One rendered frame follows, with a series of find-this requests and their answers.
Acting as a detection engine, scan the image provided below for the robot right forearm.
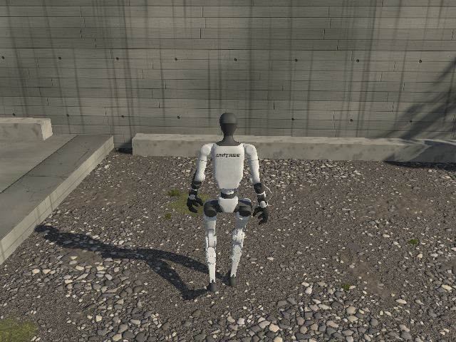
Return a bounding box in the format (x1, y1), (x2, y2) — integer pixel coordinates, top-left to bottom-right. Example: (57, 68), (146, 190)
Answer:
(254, 173), (268, 208)

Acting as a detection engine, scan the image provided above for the robot left forearm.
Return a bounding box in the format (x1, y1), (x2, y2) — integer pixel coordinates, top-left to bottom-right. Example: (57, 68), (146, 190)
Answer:
(188, 171), (202, 200)

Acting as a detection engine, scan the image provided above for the right robot hand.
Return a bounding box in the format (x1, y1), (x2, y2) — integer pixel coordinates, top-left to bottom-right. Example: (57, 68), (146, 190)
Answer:
(253, 205), (269, 225)

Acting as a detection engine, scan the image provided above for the robot right upper arm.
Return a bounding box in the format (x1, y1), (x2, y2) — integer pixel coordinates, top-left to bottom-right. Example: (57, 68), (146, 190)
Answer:
(243, 143), (261, 184)

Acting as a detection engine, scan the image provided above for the left robot hand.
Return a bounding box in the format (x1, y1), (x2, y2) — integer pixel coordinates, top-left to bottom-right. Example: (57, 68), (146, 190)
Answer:
(187, 197), (203, 213)

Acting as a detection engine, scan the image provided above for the robot left upper arm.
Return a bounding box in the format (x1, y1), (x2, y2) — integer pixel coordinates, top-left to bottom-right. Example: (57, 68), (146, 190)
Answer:
(195, 143), (214, 182)

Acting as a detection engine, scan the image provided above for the right robot thigh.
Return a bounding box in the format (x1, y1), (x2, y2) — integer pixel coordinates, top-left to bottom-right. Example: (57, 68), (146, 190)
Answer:
(232, 198), (252, 244)

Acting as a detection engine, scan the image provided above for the right robot foot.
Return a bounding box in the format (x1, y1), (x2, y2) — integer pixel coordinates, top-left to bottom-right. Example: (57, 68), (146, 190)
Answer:
(228, 270), (238, 287)

